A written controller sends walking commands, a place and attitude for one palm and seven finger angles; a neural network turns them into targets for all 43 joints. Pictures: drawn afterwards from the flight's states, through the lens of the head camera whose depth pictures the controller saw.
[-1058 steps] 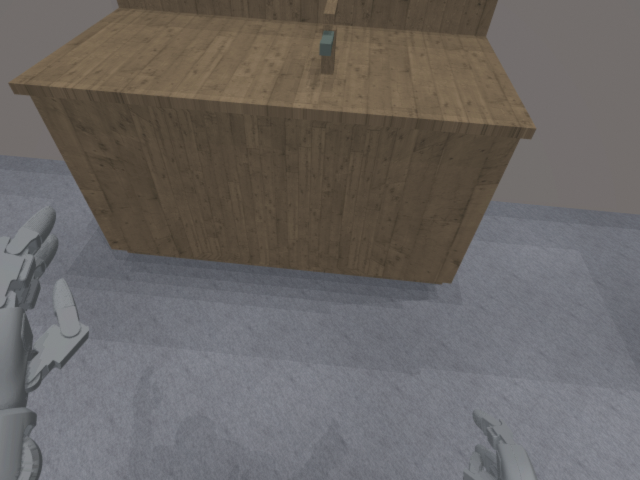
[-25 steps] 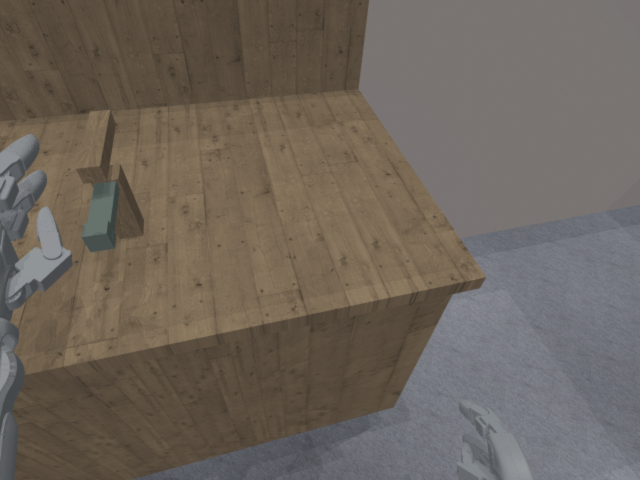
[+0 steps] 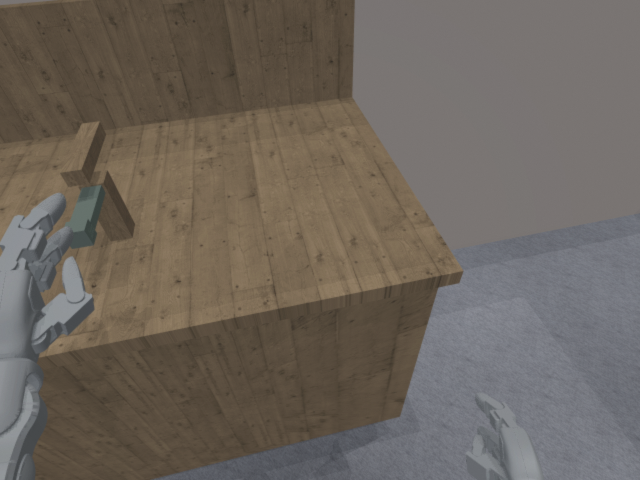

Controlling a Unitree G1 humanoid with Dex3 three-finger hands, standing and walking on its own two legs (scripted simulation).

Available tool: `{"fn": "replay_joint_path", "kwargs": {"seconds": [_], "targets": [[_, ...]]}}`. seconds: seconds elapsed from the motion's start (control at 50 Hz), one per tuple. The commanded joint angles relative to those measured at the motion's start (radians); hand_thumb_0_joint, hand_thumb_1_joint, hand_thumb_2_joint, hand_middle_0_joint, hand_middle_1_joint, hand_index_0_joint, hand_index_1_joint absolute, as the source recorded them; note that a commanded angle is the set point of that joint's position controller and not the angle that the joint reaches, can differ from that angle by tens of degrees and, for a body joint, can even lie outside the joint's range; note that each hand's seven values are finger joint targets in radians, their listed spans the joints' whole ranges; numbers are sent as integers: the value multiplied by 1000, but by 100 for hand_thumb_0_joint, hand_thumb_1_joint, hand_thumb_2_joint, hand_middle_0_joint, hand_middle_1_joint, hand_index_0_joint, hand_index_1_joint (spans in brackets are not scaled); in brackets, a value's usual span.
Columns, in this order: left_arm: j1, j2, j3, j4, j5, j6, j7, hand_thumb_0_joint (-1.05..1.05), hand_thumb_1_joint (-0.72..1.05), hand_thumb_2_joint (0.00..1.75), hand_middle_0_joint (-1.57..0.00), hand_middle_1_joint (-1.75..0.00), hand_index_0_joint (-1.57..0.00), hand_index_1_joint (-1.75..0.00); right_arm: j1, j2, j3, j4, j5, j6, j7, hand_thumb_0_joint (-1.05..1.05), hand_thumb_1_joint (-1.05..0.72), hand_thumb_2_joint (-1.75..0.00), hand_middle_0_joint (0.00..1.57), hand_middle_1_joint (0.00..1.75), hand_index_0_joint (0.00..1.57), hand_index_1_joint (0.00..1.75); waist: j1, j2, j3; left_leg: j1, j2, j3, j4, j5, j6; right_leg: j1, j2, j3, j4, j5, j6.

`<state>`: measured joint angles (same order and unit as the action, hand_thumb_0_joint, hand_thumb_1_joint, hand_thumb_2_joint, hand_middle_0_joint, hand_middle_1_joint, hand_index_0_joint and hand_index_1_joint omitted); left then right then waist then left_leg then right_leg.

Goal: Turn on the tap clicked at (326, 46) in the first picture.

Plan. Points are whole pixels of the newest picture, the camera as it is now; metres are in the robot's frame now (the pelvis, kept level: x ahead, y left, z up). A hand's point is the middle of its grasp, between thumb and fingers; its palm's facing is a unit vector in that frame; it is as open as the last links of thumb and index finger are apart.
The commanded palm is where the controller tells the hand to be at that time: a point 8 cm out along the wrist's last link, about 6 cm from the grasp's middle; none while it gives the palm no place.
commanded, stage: turn the palm inward beside the body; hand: left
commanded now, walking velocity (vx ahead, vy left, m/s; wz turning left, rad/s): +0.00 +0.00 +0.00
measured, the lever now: (79, 233) +0.36 +0.38 +0.13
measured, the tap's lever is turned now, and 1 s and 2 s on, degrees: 0 0 0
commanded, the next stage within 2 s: reach beside the lever's end, fingers flat in 1.54 s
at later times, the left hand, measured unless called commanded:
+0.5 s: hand (87, 317) +0.21 +0.25 +0.17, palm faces +0.46 -0.86 -0.22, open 7.4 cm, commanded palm +0.16 +0.29 +0.19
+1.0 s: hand (82, 343) +0.18 +0.24 +0.17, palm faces +0.48 -0.86 -0.15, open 7.4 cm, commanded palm +0.13 +0.28 +0.18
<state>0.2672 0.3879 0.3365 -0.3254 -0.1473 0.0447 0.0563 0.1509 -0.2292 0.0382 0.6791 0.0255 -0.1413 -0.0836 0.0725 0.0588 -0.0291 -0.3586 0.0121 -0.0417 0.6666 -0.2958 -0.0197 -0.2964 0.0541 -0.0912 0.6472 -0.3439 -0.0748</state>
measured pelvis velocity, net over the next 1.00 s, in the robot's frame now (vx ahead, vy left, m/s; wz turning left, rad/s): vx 0.01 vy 0.01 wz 0.02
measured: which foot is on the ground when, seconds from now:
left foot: down 0.00-1.00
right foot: down 0.00-1.00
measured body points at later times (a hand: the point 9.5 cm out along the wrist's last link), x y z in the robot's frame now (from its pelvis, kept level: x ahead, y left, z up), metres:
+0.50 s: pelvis +0.02 +0.00 +0.00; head +0.00 -0.02 +0.45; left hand +0.18 +0.29 +0.19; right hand +0.23 -0.22 -0.07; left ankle +0.04 +0.13 -0.72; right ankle +0.01 -0.07 -0.72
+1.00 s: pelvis +0.01 +0.01 +0.00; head -0.03 -0.02 +0.45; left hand +0.15 +0.29 +0.18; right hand +0.22 -0.19 -0.06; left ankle +0.04 +0.14 -0.72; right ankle +0.01 -0.06 -0.72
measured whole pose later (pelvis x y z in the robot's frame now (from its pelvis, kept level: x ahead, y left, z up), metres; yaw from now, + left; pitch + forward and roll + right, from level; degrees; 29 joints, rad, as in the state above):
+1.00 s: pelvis +0.01 +0.01 +0.00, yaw +1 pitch -2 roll +0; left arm 0.47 0.25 0.24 -0.60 -0.23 0.20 0.17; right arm 0.17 -0.23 0.06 0.67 0.04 -0.23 -0.10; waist 0.10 0.06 -0.05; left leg -0.30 -0.01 -0.05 0.63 -0.29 -0.01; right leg -0.24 0.03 -0.10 0.62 -0.34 -0.06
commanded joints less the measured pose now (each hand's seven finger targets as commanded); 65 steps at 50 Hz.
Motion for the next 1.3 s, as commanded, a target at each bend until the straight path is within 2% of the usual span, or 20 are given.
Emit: {"fn": "replay_joint_path", "kwargs": {"seconds": [0.0, 0.02, 0.04, 0.1, 0.2, 0.24, 0.3, 0.34, 0.42, 0.44, 0.6, 0.62, 0.7, 0.72, 0.86, 0.92, 1.1, 1.2, 1.22, 1.28], "targets": [[-32, 214, 193, -258, -39, -81, 34, 0, 90, 90, -20, -30, -20, -30, -126, -109, -50, -179, 4, -72, -3, 0, -90, -90, 20, 30, 20, 30, 22, -36, -148, 32, -3, 8, -39, 118, 37, 45, -138, 175, -171, 199, 90], [1, 225, 219, -244, -35, -76, 40, 0, 90, 90, -20, -30, -20, -30, -121, -111, -49, -174, 7, -75, -2, 0, -90, -90, 20, 30, 20, 30, 28, -39, -146, 46, -7, 15, -43, 157, 40, 48, -128, 151, -150, 288, 93], [16, 185, 189, -260, -46, -72, 32, 0, 90, 90, -20, -30, -20, -30, -97, -113, -50, -183, 6, -78, -2, 0, -90, -90, 20, 30, 20, 30, 16, -64, -164, 51, -9, 19, -44, 195, 44, 60, -124, 132, -127, 385, 99], [45, 171, 185, -286, -66, -66, 7, 0, 90, 90, -20, -30, -20, -30, -70, -124, -57, -186, 11, -92, -8, 0, -90, -90, 20, 30, 20, 30, 10, -67, -180, 84, -12, 33, -42, 268, 52, 67, -112, 95, -101, 530, 106], [38, 139, 144, -333, -69, -88, -3, 0, 90, 90, -20, -30, -20, -30, -50, -128, -64, -183, 13, -127, -16, 0, -90, -90, 20, 30, 20, 30, 2, -64, -182, 110, -20, 30, -41, 292, 58, 42, -98, 72, -94, 510, 99], [44, 128, 137, -357, -61, -99, 10, 0, 90, 90, -20, -30, -20, -30, -48, -121, -63, -180, 13, -140, -15, 0, -90, -90, 20, 30, 20, 30, 3, -33, -184, 121, -23, 32, -36, 298, 57, 39, -101, 75, -94, 520, 96], [74, 131, 143, -345, -67, -93, 21, 0, 90, 90, -20, -30, -20, -30, -50, -123, -63, -176, 16, -149, -15, 0, -90, -90, 20, 30, 20, 30, 13, -50, -166, 100, -21, 26, -51, 280, 55, 38, -95, 66, -98, 462, 90], [55, 101, 108, -372, -58, -81, 35, 0, 90, 90, -20, -30, -20, -30, -65, -113, -57, -180, 20, -152, -15, 0, -90, -90, 20, 30, 20, 30, 14, 17, -146, 115, -24, 30, -61, 268, 54, 16, -86, 57, -107, 381, 74], [75, 101, 110, -355, -63, -44, 57, 0, 90, 90, -20, -30, -20, -30, -93, -113, -46, -180, 24, -157, -21, 0, -90, -90, 20, 30, 20, 30, 23, -44, -100, 99, -20, 17, -82, 210, 56, -2, -77, 52, -133, 278, 72], [57, 68, 73, -361, -66, -34, 55, 0, 90, 90, -20, -30, -20, -30, -92, -111, -43, -184, 25, -155, -21, 0, -90, -90, 20, 30, 20, 30, 15, -32, -89, 95, -19, 14, -91, 179, 54, -16, -76, 50, -141, 229, 70], [52, 56, 41, -414, -67, 25, 86, 0, 90, 90, -20, -30, -20, -30, -133, -106, -28, -191, 24, -155, -26, 0, -90, -90, 20, 30, 20, 30, 19, -30, -78, 104, -19, 2, -116, 93, 54, -26, -72, 52, -176, 88, 67], [47, 63, 48, -419, -60, 31, 94, 0, 90, 90, -20, -30, -20, -30, -149, -102, -23, -187, 27, -155, -27, 0, -90, -90, 20, 30, 20, 30, 22, -1, -59, 107, -20, 1, -120, 71, 53, -37, -70, 54, -185, 57, 65], [36, 41, 20, -420, -66, 57, 107, 0, 90, 90, -20, -30, -20, -30, -162, -100, -19, -188, 24, -153, -31, 0, -90, -90, 20, 30, 20, 30, 18, -41, -38, 94, -21, -7, -127, 3, 55, -45, -74, 61, -209, -26, 69], [38, 53, 31, -437, -59, 62, 114, 0, 90, 90, -20, -30, -20, -30, -170, -98, -17, -185, 27, -155, -31, 0, -90, -90, 20, 30, 20, 30, 22, -1, -40, 102, -23, -4, -129, 3, 53, -41, -75, 63, -212, -27, 66], [86, 14, -1, -482, -70, 75, 125, 0, 90, 90, -20, -30, -20, -30, -170, -97, -14, -190, 20, -157, -28, 0, -90, -90, 20, 30, 20, 30, 21, -25, -64, 117, -21, -12, -126, 39, 53, -26, -72, 46, -197, 24, 63], [100, 17, 10, -491, -70, 87, 130, 0, 90, 90, -20, -30, -20, -30, -171, -98, -14, -185, 22, -157, -27, 0, -90, -90, 20, 30, 20, 30, 29, 15, -55, 122, -22, -13, -128, 60, 50, -20, -70, 42, -193, 51, 59], [78, -12, -3, -504, -89, 119, 133, 0, 90, 90, -20, -30, -20, -30, -160, -103, -18, -183, 19, -155, -28, 0, -90, -90, 20, 30, 20, 30, 23, -18, -89, 151, -22, -14, -131, 148, 47, 15, -68, 31, -172, 158, 58], [78, -11, -5, -487, -89, 147, 126, 0, 90, 90, -20, -30, -20, -30, -164, -102, -16, -184, 22, -148, -31, 0, -90, -90, 20, 30, 20, 30, 24, -43, -68, 151, -22, -13, -138, 145, 49, 17, -67, 35, -186, 157, 61], [75, -2, 6, -490, -82, 152, 129, 0, 90, 90, -20, -30, -20, -30, -169, -101, -14, -178, 25, -144, -29, 0, -90, -90, 20, 30, 20, 30, 29, 1, -58, 154, -23, -13, -142, 145, 46, 17, -67, 34, -189, 149, 56], [66, -10, -6, -493, -83, 152, 133, 0, 90, 90, -20, -30, -20, -30, -170, -99, -14, -184, 24, -142, -30, 0, -90, -90, 20, 30, 20, 30, 26, -36, -57, 150, -23, -15, -146, 124, 48, 16, -65, 37, -195, 125, 60]]}}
